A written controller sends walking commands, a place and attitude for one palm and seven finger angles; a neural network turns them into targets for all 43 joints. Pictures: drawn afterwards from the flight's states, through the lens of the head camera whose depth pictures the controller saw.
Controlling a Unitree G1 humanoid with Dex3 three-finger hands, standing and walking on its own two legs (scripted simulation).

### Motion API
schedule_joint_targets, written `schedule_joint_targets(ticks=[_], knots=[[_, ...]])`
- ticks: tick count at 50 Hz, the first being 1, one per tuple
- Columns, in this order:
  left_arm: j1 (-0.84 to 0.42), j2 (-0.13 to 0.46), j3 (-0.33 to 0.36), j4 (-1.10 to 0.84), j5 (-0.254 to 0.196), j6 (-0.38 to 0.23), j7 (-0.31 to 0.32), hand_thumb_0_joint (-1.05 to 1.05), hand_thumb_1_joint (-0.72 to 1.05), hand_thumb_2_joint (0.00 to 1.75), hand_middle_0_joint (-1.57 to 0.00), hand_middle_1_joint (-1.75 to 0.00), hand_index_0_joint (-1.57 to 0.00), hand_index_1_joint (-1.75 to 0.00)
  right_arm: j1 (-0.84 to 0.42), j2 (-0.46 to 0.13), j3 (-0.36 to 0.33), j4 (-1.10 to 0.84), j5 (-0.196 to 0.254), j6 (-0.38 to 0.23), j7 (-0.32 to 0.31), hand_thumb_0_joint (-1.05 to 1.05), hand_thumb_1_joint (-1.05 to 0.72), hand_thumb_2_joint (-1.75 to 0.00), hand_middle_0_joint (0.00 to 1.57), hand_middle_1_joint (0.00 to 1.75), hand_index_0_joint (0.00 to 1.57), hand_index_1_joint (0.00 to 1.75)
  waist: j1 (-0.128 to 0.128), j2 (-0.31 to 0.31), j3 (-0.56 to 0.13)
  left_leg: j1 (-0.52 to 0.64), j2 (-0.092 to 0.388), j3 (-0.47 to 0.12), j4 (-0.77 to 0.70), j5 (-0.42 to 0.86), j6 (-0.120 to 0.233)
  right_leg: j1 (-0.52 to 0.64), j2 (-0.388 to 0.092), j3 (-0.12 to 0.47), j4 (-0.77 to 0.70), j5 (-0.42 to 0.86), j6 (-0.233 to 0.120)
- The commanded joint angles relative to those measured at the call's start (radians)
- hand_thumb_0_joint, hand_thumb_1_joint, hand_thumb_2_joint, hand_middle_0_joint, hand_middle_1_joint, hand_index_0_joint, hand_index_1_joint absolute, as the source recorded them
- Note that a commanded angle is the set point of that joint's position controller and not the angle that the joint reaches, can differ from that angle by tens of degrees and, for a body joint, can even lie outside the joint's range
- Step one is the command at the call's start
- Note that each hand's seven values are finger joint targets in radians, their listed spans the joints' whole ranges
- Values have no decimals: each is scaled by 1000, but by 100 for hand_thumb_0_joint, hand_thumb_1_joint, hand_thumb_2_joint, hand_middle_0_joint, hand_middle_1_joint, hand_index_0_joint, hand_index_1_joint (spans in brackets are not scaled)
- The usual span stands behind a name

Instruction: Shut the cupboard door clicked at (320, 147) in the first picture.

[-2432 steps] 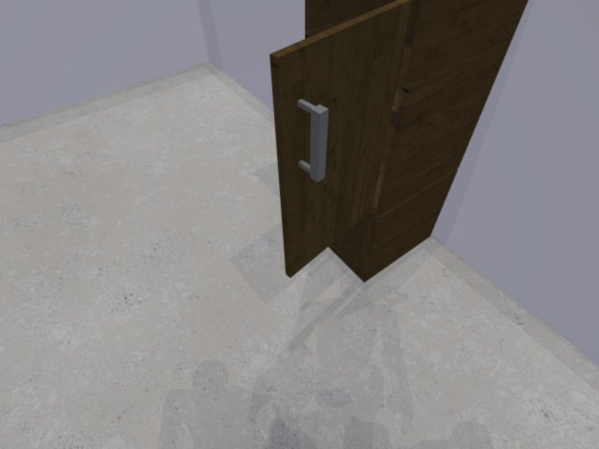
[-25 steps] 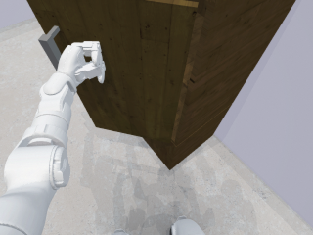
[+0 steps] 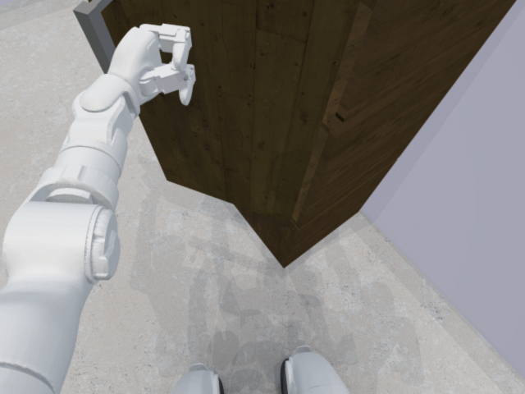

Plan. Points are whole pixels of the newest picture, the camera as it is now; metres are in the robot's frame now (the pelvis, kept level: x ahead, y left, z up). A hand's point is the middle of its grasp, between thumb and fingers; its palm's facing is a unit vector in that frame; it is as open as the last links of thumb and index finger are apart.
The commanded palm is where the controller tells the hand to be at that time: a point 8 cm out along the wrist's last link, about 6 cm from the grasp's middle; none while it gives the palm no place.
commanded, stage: pull the fist back off the door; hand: left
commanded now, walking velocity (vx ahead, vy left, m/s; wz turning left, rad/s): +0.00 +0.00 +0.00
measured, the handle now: (116, 51) +0.59 +0.15 +0.13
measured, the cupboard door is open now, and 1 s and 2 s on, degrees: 33 21 21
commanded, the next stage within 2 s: draw the hand back to the body in 0.98 s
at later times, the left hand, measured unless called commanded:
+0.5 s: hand (212, 71) +0.55 +0.01 +0.13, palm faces -0.01 -1.00 -0.04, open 3.1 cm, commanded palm +0.51 +0.07 +0.13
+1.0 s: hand (199, 103) +0.47 +0.03 +0.15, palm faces -0.03 -1.00 -0.02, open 3.1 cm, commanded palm +0.44 +0.09 +0.13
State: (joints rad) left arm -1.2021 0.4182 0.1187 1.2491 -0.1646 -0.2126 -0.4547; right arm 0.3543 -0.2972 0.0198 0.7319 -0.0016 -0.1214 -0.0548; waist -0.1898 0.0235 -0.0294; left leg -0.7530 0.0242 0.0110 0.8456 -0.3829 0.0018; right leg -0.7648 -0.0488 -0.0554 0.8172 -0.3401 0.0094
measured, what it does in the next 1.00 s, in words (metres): stands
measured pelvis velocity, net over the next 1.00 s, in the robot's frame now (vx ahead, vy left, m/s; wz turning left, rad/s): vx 0.01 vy -0.01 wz -0.02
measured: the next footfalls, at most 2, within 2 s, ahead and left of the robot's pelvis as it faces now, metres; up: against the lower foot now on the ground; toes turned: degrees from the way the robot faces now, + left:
none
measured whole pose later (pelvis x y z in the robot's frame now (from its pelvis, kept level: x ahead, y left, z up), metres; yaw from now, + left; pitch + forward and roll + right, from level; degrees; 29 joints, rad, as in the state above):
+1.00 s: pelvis +0.01 -0.01 +0.02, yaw -1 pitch +9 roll +0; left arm -0.74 0.08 0.09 0.84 -0.04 -0.33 0.14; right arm 0.28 -0.24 -0.02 0.65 0.01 -0.05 0.01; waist -0.08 0.03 -0.06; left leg -0.51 0.04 0.04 0.71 -0.37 -0.02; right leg -0.55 -0.03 -0.03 0.72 -0.33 0.00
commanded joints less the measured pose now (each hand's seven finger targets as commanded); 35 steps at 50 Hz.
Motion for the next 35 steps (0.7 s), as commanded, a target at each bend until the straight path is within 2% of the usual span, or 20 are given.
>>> schedule_joint_targets(ticks=[1, 2, 5, 6, 7, 8, 9, 11, 13, 14, 17, 19, 22, 25, 27, 30, 31, 32, 33, 35], knots=[[-676, -6, -35, -239, -4, -59, -12, 0, 90, 90, -130, -150, -130, -150, 188, -174, -66, -12, -9, -29, -12, 0, -90, -90, 20, 30, 20, 30, -123, 78, -507, 472, -23, -70, -46, 295, 35, -28, 82, -15, -81, 200, -35], [-680, 16, -20, -230, 0, -55, -9, 0, 90, 90, -130, -150, -130, -150, 195, -175, -68, -11, -11, -30, -11, 0, -90, -90, 20, 30, 20, 30, -123, 71, -514, 461, -25, -68, -45, 292, 36, -16, 83, -14, -79, 204, -36], [-697, 11, -20, -189, 2, -39, -7, 0, 90, 90, -130, -150, -130, -150, 204, -180, -64, 3, -9, -27, -16, 0, -90, -90, 20, 30, 20, 30, -138, 42, -486, 430, -23, -66, -38, 280, 41, -38, 86, -17, -76, 198, -33], [-722, 65, 199, -167, -69, -17, 199, 0, 90, 90, -130, -150, -130, -150, 220, -142, -52, -25, 0, -31, -3, 0, -90, -90, 20, 30, 20, 30, -86, 94, -479, 313, -11, -78, -48, 229, 13, 12, 74, -1, -93, 172, -23], [-665, 25, 167, -143, -32, -6, 304, 0, 90, 90, -130, -150, -130, -150, 241, -136, -49, -26, -8, -32, 20, 0, -90, -90, 20, 30, 20, 30, -89, 68, -502, 303, -9, -81, -65, 216, 9, 38, 78, -4, -85, 166, -14], [-630, -8, 156, -156, -22, -6, 362, 0, 90, 90, -130, -150, -130, -150, 244, -133, -53, -38, -11, -31, 35, 0, -90, -90, 20, 30, 20, 30, -82, 63, -510, 315, -9, -88, -69, 244, 8, 39, 79, -16, -76, 178, -14], [-627, -6, 184, -160, -5, -14, 419, 0, 90, 90, -130, -150, -130, -150, 258, -136, -59, -37, -28, -29, 51, 0, -90, -90, 20, 30, 20, 30, -84, 19, -538, 312, -8, -88, -58, 287, 7, 54, 77, -18, -69, 213, -9], [-629, -20, 209, -209, 41, -53, 552, 0, 90, 90, -130, -150, -130, -150, 272, -126, -65, -46, -54, -19, 86, 0, -90, -90, 20, 30, 20, 30, -64, 46, -596, 312, -17, -70, -33, 353, 1, 84, 77, -19, -52, 273, -7], [-580, -21, 213, -287, 127, -134, 674, 0, 90, 90, -130, -150, -130, -150, 277, -112, -70, -67, -79, -18, 114, 0, -90, -90, 20, 30, 20, 30, -31, 68, -651, 321, -22, -60, 0, 428, -4, 91, 80, -22, -20, 323, -11], [-565, -29, 182, -309, 180, -170, 706, 0, 90, 90, -130, -150, -130, -150, 283, -109, -74, -61, -92, -15, 130, 0, -90, -90, 20, 30, 20, 30, -33, 97, -665, 339, -18, -54, 5, 449, -7, 70, 79, -18, -13, 330, -9], [-452, 20, 167, -309, 271, -206, 704, 0, 90, 90, -130, -150, -130, -150, 290, -114, -87, -83, -89, 22, 146, 0, -90, -90, 20, 30, 20, 30, -7, 63, -668, 319, -24, -19, -19, 429, 2, 176, 78, 0, -25, 383, -17], [-399, 5, 146, -276, 267, -176, 658, 0, 90, 90, -130, -150, -130, -150, 283, -119, -92, -100, -72, 49, 139, 0, -90, -90, 20, 30, 20, 30, -3, 29, -633, 315, -26, -4, -48, 407, 6, 224, 81, 5, -53, 409, -19], [-380, 43, 196, -261, 185, -113, 601, 0, 90, 90, -130, -150, -130, -150, 258, -121, -91, -122, -43, 83, 111, 0, -90, -90, 20, 30, 20, 30, 8, -91, -564, 237, -34, 23, -108, 288, 19, 362, 84, 24, -117, 407, -13], [-355, 34, 241, -352, 95, -125, 575, 0, 90, 90, -130, -150, -130, -150, 221, -108, -83, -140, -27, 82, 87, 0, -90, -90, 20, 30, 20, 30, 40, -123, -555, 254, -41, 37, -140, 291, 22, 451, 90, 30, -143, 455, -14], [-306, -15, 208, -417, 88, -170, 572, 0, 90, 90, -130, -150, -130, -150, 201, -94, -82, -142, -26, 69, 86, 0, -90, -90, 20, 30, 20, 30, 48, -106, -521, 276, -40, 45, -142, 305, 24, 447, 91, 30, -147, 476, -15], [-172, -123, 98, -412, 136, -214, 570, 0, 90, 90, -130, -150, -130, -150, 193, -78, -84, -130, -28, 59, 96, 0, -90, -90, 20, 30, 20, 30, 48, -50, -446, 313, -36, 45, -141, 318, 24, 372, 88, 21, -142, 452, -18], [-111, -116, 100, -390, 152, -209, 570, 0, 90, 90, -130, -150, -130, -150, 192, -81, -90, -125, -25, 64, 99, 0, -90, -90, 20, 30, 20, 30, 56, -53, -427, 311, -33, 46, -142, 314, 22, 361, 85, 19, -144, 439, -20], [-65, -162, 58, -369, 159, -193, 563, 0, 90, 90, -130, -150, -130, -150, 184, -80, -90, -128, -21, 68, 104, 0, -90, -90, 20, 30, 20, 30, 55, -51, -406, 313, -34, 47, -151, 298, 19, 350, 84, 16, -150, 418, -21], [-40, -205, 27, -367, 154, -172, 555, 0, 90, 90, -130, -150, -130, -150, 177, -77, -95, -133, -12, 71, 104, 0, -90, -90, 20, 30, 20, 30, 54, -25, -396, 336, -36, 52, -156, 307, 18, 348, 82, 12, -156, 416, -23], [-1, -229, 14, -376, 124, -120, 540, 0, 90, 90, -130, -150, -130, -150, 143, -81, -96, -145, 2, 78, 100, 0, -90, -90, 20, 30, 20, 30, 65, -53, -369, 333, -37, 58, -172, 267, 17, 354, 79, 14, -182, 386, -22]])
